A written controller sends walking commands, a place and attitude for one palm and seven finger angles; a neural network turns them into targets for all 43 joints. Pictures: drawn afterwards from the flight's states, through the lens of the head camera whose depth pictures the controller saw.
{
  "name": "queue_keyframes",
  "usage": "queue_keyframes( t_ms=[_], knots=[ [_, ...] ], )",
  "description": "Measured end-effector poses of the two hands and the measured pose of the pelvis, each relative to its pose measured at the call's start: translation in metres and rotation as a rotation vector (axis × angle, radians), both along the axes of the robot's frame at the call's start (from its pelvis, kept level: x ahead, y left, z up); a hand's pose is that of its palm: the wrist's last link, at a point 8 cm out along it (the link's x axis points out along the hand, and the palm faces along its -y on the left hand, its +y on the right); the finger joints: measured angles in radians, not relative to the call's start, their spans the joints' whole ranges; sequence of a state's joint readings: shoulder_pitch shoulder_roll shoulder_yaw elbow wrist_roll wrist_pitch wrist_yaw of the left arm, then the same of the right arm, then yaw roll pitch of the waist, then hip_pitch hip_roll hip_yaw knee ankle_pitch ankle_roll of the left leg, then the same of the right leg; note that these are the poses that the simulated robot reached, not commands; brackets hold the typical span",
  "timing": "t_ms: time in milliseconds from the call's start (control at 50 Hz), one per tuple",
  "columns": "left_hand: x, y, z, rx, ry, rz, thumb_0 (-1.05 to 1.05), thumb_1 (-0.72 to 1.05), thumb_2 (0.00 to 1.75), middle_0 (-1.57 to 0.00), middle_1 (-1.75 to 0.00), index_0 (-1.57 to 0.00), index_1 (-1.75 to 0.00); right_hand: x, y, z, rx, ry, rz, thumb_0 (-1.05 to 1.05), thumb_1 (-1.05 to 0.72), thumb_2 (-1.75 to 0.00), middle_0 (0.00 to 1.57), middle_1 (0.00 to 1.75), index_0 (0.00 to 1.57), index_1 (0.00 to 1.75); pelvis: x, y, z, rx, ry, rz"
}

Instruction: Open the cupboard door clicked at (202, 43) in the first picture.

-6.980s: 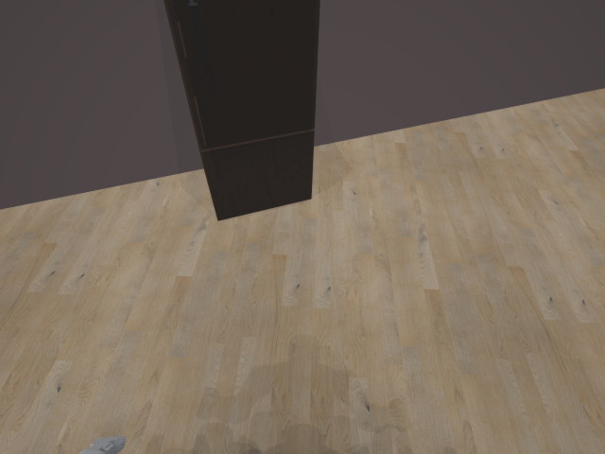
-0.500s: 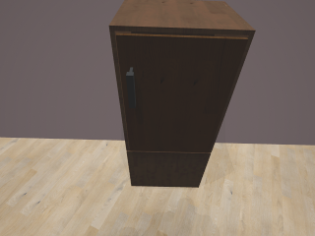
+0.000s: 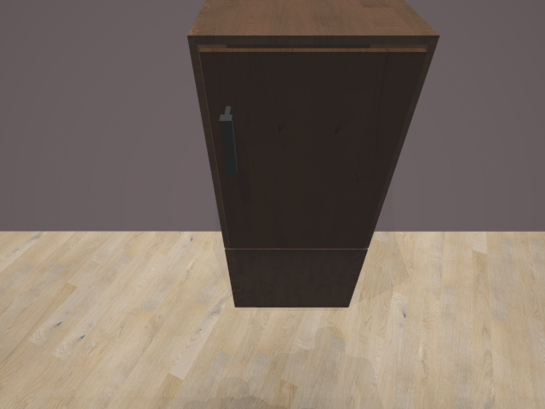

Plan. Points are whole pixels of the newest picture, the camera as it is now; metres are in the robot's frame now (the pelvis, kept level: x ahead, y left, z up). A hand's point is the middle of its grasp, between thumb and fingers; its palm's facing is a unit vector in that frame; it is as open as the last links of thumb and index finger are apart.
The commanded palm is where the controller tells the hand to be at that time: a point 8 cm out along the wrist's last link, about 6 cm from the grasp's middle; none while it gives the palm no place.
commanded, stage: look again from close up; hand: left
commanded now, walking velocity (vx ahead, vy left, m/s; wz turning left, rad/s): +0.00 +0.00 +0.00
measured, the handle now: (230, 141) +0.62 +0.12 +0.07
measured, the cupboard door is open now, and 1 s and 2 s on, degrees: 0 0 0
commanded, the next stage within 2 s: shuffle to correct the standing spot in 0.56 s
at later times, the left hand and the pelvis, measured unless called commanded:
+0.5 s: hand out of the picture +0.04 +0.15 -0.17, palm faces +0.03 -0.98 -0.21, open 7.4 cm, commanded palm none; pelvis +0.02 -0.03 +0.01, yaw +1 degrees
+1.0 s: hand out of the picture +0.03 +0.12 -0.17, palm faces +0.04 -0.98 -0.18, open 7.4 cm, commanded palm none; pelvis +0.06 -0.05 +0.00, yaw +0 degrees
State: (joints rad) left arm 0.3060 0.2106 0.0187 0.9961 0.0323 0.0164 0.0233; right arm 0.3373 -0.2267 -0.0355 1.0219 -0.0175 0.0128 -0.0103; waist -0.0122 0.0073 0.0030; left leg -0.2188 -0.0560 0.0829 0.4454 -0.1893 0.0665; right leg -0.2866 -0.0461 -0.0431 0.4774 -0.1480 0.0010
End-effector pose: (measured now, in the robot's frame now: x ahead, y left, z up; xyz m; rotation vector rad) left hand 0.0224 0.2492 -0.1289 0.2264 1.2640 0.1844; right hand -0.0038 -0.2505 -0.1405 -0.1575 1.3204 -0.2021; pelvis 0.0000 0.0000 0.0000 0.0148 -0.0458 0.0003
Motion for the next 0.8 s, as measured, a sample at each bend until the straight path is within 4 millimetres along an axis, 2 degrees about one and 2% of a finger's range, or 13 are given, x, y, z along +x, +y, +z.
queue_keyframes(
  t_ms=[200,360,600,800],
  knots=[
    [-0.014,-0.032,-0.004,-0.035,0.057,0.022,0.01,0.91,0.9,-0.2,-0.3,-0.2,-0.3,0.015,-0.007,-0.002,0.03,0.0,0.016,0.0,-0.91,-0.9,0.2,0.29,0.2,0.3,0.006,-0.018,0.001,-0.003,0.016,0.005],
    [-0.005,-0.049,-0.007,-0.059,0.06,0.032,0.01,0.9,0.9,-0.2,-0.3,-0.21,-0.3,0.018,-0.006,-0.002,0.046,0.03,0.019,0.0,-0.91,-0.9,0.2,0.29,0.2,0.3,0.016,-0.027,0.003,-0.007,0.019,0.009],
    [0.013,-0.054,-0.006,-0.063,0.049,0.034,0.01,0.91,0.9,-0.2,-0.3,-0.2,-0.3,0.022,0.003,-0.001,0.064,0.066,0.016,0.0,-0.91,-0.9,0.2,0.29,0.2,0.3,0.028,-0.029,0.006,-0.011,0.016,0.012],
    [0.011,-0.056,-0.007,-0.072,0.079,0.045,0.01,0.91,0.9,-0.2,-0.3,-0.2,-0.3,0.03,0.012,-0.003,0.077,0.061,0.012,0.0,-0.91,-0.9,0.2,0.29,0.2,0.3,0.036,-0.027,0.006,-0.007,0.013,0.005]
  ],
)
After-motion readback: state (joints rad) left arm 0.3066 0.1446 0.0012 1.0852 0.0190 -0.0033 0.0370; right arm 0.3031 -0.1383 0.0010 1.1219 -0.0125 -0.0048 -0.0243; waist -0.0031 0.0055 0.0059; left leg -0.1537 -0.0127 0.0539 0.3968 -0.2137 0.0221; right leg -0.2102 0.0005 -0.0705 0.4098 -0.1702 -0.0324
